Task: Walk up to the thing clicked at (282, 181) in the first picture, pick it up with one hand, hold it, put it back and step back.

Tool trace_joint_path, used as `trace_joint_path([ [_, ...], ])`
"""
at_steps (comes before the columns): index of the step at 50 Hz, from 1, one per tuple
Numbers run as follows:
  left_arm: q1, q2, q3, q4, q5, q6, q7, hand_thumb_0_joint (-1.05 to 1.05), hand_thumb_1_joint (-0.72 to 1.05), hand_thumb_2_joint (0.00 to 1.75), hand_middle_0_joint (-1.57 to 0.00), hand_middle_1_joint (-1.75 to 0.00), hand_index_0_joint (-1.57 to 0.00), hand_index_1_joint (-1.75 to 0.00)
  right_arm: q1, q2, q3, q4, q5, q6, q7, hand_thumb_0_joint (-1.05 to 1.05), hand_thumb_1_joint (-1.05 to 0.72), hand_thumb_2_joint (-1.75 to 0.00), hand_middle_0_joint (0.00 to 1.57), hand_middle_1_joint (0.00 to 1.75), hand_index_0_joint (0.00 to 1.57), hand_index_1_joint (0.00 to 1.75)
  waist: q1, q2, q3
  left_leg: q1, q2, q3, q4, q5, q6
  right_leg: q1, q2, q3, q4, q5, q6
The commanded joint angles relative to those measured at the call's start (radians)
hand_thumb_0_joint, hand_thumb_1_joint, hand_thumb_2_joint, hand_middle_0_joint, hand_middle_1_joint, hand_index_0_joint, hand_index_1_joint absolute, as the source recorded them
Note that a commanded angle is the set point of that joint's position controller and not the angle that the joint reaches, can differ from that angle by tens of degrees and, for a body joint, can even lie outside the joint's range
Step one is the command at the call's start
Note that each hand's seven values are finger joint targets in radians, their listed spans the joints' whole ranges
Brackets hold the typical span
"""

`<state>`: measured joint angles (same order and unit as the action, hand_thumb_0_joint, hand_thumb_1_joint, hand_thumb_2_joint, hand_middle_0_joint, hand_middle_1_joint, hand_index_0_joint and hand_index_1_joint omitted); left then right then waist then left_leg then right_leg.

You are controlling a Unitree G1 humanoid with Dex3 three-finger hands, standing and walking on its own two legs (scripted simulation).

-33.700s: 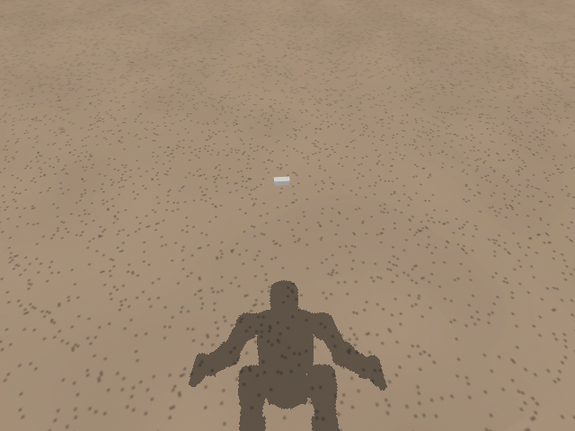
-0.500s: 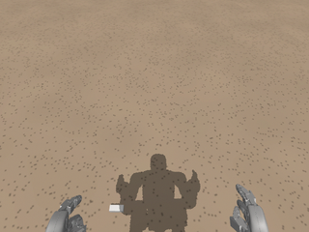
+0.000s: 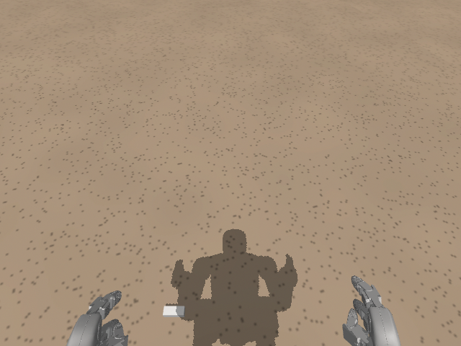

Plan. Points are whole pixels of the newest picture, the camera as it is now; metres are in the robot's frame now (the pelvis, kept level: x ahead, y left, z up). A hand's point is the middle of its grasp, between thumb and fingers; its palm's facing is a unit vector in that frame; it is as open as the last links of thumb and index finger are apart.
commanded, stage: home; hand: left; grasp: from above
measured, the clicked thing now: (174, 311) +0.38 +0.21 -0.70
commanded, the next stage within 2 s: stand in 0.22 s
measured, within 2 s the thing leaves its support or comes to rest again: neither
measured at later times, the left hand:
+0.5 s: hand out of the picture +0.15 +0.21 -0.09, palm faces +0.02 -0.95 -0.32, open 7.4 cm
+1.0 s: hand out of the picture +0.02 +0.24 -0.11, palm faces +0.05 -0.95 -0.31, open 7.4 cm
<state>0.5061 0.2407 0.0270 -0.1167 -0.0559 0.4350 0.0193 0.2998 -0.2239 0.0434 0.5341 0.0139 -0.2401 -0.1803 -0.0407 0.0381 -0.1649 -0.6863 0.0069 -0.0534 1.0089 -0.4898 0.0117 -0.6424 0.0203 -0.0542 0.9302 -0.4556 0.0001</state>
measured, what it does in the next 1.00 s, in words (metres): rises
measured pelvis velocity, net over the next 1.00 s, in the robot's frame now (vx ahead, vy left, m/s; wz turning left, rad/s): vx -0.02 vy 0.01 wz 0.00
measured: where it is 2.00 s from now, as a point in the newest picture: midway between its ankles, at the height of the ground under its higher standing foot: outside the picture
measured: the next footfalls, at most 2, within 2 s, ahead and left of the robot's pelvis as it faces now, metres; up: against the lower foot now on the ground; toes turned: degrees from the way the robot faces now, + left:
none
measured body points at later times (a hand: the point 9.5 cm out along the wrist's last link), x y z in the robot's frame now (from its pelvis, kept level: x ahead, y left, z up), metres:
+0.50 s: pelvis -0.01 +0.00 +0.02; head +0.01 +0.01 +0.47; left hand +0.15 +0.26 -0.07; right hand +0.13 -0.26 -0.08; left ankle +0.01 +0.11 -0.68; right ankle +0.01 -0.12 -0.68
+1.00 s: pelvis -0.02 +0.01 +0.06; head -0.04 +0.02 +0.51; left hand +0.02 +0.29 -0.08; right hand +0.05 -0.26 -0.08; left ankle +0.01 +0.11 -0.68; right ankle +0.01 -0.12 -0.68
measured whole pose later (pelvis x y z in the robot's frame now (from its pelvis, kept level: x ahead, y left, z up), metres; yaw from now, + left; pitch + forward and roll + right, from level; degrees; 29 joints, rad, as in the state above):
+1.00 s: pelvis -0.02 +0.01 +0.06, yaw +0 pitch -5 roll +0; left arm 0.21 0.27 0.04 1.07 0.03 0.01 0.03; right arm 0.18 -0.27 -0.03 1.06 -0.03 0.00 -0.02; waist 0.02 0.00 0.05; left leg -0.14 -0.04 -0.01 0.43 -0.19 0.04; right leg -0.14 -0.03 -0.01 0.42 -0.19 0.03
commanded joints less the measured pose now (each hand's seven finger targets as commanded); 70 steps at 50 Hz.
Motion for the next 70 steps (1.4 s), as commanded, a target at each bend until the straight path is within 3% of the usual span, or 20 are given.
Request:
trace_joint_path([
  [1, -0.026, 0.094, 0.053, -0.186, 0.005, -0.050, 0.010, 0.00, 0.90, 0.90, -0.20, -0.30, -0.20, -0.30, -0.072, -0.129, -0.061, -0.164, -0.005, -0.058, -0.014, 0.00, -0.90, -0.90, 0.20, 0.30, 0.20, 0.30, 0.000, 0.015, -0.047, 0.077, -0.002, -0.013, -0.187, 0.162, 0.006, 0.035, 0.009, -0.002, -0.142, 0.128, -0.011],
  [5, -0.017, 0.099, 0.058, -0.204, 0.002, -0.053, 0.010, 0.00, 0.90, 0.90, -0.20, -0.30, -0.20, -0.30, -0.062, -0.125, -0.061, -0.167, -0.004, -0.056, -0.014, 0.00, -0.90, -0.90, 0.20, 0.30, 0.20, 0.30, 0.000, 0.028, -0.087, 0.093, -0.005, -0.012, -0.174, 0.204, 0.005, 0.048, 0.008, 0.000, -0.133, 0.163, -0.014],
  [11, -0.031, 0.098, 0.055, -0.208, 0.001, -0.056, 0.009, 0.00, 0.90, 0.90, -0.20, -0.30, -0.20, -0.30, -0.067, -0.127, -0.060, -0.167, -0.002, -0.055, -0.013, 0.00, -0.90, -0.90, 0.20, 0.30, 0.20, 0.30, 0.000, 0.017, -0.052, 0.077, -0.003, -0.017, -0.181, 0.182, 0.007, 0.041, 0.008, 0.000, -0.137, 0.147, -0.013],
  [15, -0.005, 0.100, 0.066, -0.192, 0.001, -0.052, 0.010, 0.00, 0.90, 0.90, -0.20, -0.30, -0.20, -0.30, -0.058, -0.127, -0.064, -0.162, -0.005, -0.052, -0.015, 0.00, -0.90, -0.90, 0.20, 0.30, 0.20, 0.30, 0.002, 0.018, -0.087, 0.093, -0.005, -0.011, -0.167, 0.247, 0.005, 0.063, 0.008, -0.002, -0.129, 0.200, -0.014],
  [16, -0.313, 0.170, 0.059, 0.159, 0.125, -0.252, 0.044, 0.00, 0.90, 0.90, -0.20, -0.30, -0.20, -0.30, -0.141, -0.224, -0.100, 0.081, -0.125, 0.058, 0.045, 0.00, -0.90, -0.90, 0.20, 0.30, 0.20, 0.30, 0.080, -0.048, 0.168, 0.111, 0.038, -0.048, -0.260, 0.403, 0.053, 0.221, -0.078, 0.103, -0.189, 0.202, -0.045],
  [17, -0.218, 0.183, 0.079, 0.327, 0.128, -0.319, 0.041, 0.00, 0.90, 0.90, -0.20, -0.30, -0.20, -0.30, -0.147, -0.230, -0.118, 0.088, -0.121, 0.100, 0.073, 0.00, -0.90, -0.90, 0.20, 0.30, 0.20, 0.30, 0.075, -0.098, 0.057, 0.197, 0.021, -0.019, -0.238, 0.445, 0.058, 0.258, -0.088, 0.147, -0.211, 0.243, -0.080],
  [18, -0.226, 0.188, 0.077, 0.372, 0.134, -0.350, 0.036, 0.00, 0.90, 0.90, -0.20, -0.30, -0.20, -0.30, -0.123, -0.225, -0.112, 0.086, -0.124, 0.118, 0.089, 0.00, -0.90, -0.90, 0.20, 0.30, 0.20, 0.30, 0.055, -0.119, 0.030, 0.234, 0.020, -0.016, -0.243, 0.457, 0.057, 0.251, -0.098, 0.168, -0.211, 0.265, -0.092],
  [19, -0.249, 0.182, 0.065, 0.400, 0.131, -0.367, 0.029, 0.00, 0.90, 0.90, -0.20, -0.30, -0.20, -0.30, -0.106, -0.225, -0.111, 0.092, -0.128, 0.130, 0.102, 0.00, -0.90, -0.90, 0.20, 0.30, 0.20, 0.30, 0.039, -0.067, 0.057, 0.220, 0.024, -0.043, -0.272, 0.408, 0.054, 0.240, -0.083, 0.166, -0.223, 0.254, -0.083],
  [21, -0.262, 0.187, 0.061, 0.476, 0.119, -0.390, 0.023, 0.00, 0.90, 0.90, -0.20, -0.30, -0.20, -0.30, -0.116, -0.202, -0.109, 0.125, -0.086, 0.138, 0.133, 0.00, -0.90, -0.90, 0.20, 0.30, 0.20, 0.30, 0.063, -0.004, 0.025, 0.290, 0.025, -0.052, -0.320, 0.355, 0.065, 0.304, -0.095, 0.141, -0.220, 0.257, -0.056],
  [25, -0.299, 0.181, 0.064, 0.640, 0.102, -0.413, 0.023, 0.00, 0.90, 0.90, -0.20, -0.30, -0.20, -0.30, -0.158, -0.200, -0.121, 0.187, -0.066, 0.155, 0.154, 0.00, -0.90, -0.90, 0.20, 0.30, 0.20, 0.30, 0.076, -0.038, 0.029, 0.359, 0.023, -0.052, -0.357, 0.341, 0.049, 0.319, -0.108, 0.150, -0.302, 0.259, -0.044],
  [28, -0.341, 0.189, 0.065, 0.735, 0.102, -0.437, 0.025, 0.00, 0.90, 0.90, -0.20, -0.30, -0.20, -0.30, -0.148, -0.193, -0.120, 0.237, -0.068, 0.173, 0.156, 0.00, -0.90, -0.90, 0.20, 0.30, 0.20, 0.30, 0.054, -0.058, 0.044, 0.421, 0.024, -0.040, -0.389, 0.361, 0.044, 0.335, -0.125, 0.164, -0.352, 0.297, -0.041],
  [31, -0.346, 0.187, 0.062, 0.818, 0.099, -0.448, 0.026, 0.00, 0.90, 0.90, -0.20, -0.30, -0.20, -0.30, -0.159, -0.202, -0.123, 0.275, -0.066, 0.186, 0.153, 0.00, -0.90, -0.90, 0.20, 0.30, 0.20, 0.30, 0.057, -0.045, 0.084, 0.426, 0.034, -0.058, -0.444, 0.389, 0.043, 0.389, -0.118, 0.143, -0.390, 0.340, -0.032],
  [35, -0.337, 0.189, 0.057, 0.925, 0.095, -0.448, 0.026, 0.00, 0.90, 0.90, -0.20, -0.30, -0.20, -0.30, -0.163, -0.210, -0.121, 0.334, -0.062, 0.200, 0.147, 0.00, -0.90, -0.90, 0.20, 0.30, 0.20, 0.30, 0.059, -0.037, 0.176, 0.444, 0.044, -0.077, -0.543, 0.310, 0.038, 0.392, -0.113, 0.145, -0.484, 0.254, -0.030],
  [38, -0.350, 0.186, 0.055, 0.980, 0.088, -0.449, 0.025, 0.00, 0.90, 0.90, -0.20, -0.30, -0.20, -0.30, -0.154, -0.226, -0.120, 0.374, -0.058, 0.202, 0.144, 0.00, -0.90, -0.90, 0.20, 0.30, 0.20, 0.30, 0.055, 0.003, 0.172, 0.475, 0.066, -0.098, -0.614, 0.335, 0.036, 0.453, -0.107, 0.127, -0.503, 0.282, -0.022],
  [43, -0.329, 0.196, 0.052, 1.071, 0.085, -0.446, 0.023, 0.00, 0.90, 0.90, -0.20, -0.30, -0.20, -0.30, -0.166, -0.241, -0.121, 0.425, -0.051, 0.205, 0.140, 0.00, -0.90, -0.90, 0.20, 0.30, 0.20, 0.30, 0.067, 0.014, 0.202, 0.492, 0.076, -0.115, -0.706, 0.269, 0.028, 0.502, -0.106, 0.116, -0.548, 0.274, -0.012],
  [49, -0.340, 0.207, 0.048, 1.133, 0.089, -0.447, 0.018, 0.00, 0.90, 0.90, -0.20, -0.30, -0.20, -0.30, -0.164, -0.255, -0.124, 0.463, -0.048, 0.219, 0.146, 0.00, -0.90, -0.90, 0.20, 0.30, 0.20, 0.30, 0.057, -0.006, 0.254, 0.443, 0.072, -0.118, -0.762, 0.114, 0.024, 0.504, -0.105, 0.122, -0.595, 0.187, -0.005],
  [53, -0.332, 0.212, 0.045, 1.165, 0.088, -0.447, 0.015, 0.00, 0.90, 0.90, -0.20, -0.30, -0.20, -0.30, -0.169, -0.251, -0.122, 0.481, -0.046, 0.220, 0.149, 0.00, -0.90, -0.90, 0.20, 0.30, 0.20, 0.30, 0.059, -0.005, 0.240, 0.462, 0.080, -0.126, -0.779, 0.093, 0.023, 0.505, -0.108, 0.121, -0.603, 0.183, -0.006],
  [56, -0.337, 0.220, 0.042, 1.174, 0.090, -0.454, 0.016, 0.00, 0.90, 0.90, -0.20, -0.30, -0.20, -0.30, -0.170, -0.252, -0.122, 0.490, -0.043, 0.220, 0.152, 0.00, -0.90, -0.90, 0.20, 0.30, 0.20, 0.30, 0.052, -0.039, 0.226, 0.489, 0.074, -0.110, -0.756, 0.149, 0.027, 0.500, -0.122, 0.138, -0.629, 0.171, -0.008],
  [60, -0.327, 0.225, 0.038, 1.194, 0.088, -0.453, 0.015, 0.00, 0.90, 0.90, -0.20, -0.30, -0.20, -0.30, -0.176, -0.255, -0.118, 0.501, -0.042, 0.221, 0.155, 0.00, -0.90, -0.90, 0.20, 0.30, 0.20, 0.30, 0.055, -0.038, 0.243, 0.496, 0.079, -0.116, -0.757, 0.134, 0.029, 0.473, -0.124, 0.137, -0.641, 0.137, -0.009],
  [70, -0.357, 0.249, 0.039, 1.209, 0.081, -0.459, 0.014, 0.00, 0.90, 0.90, -0.20, -0.30, -0.20, -0.30, -0.158, -0.252, -0.101, 0.529, -0.040, 0.223, 0.158, 0.00, -0.90, -0.90, 0.20, 0.30, 0.20, 0.30, 0.043, -0.042, 0.239, 0.515, 0.076, -0.093, -0.742, 0.215, 0.029, 0.472, -0.136, 0.156, -0.661, 0.172, -0.014],
])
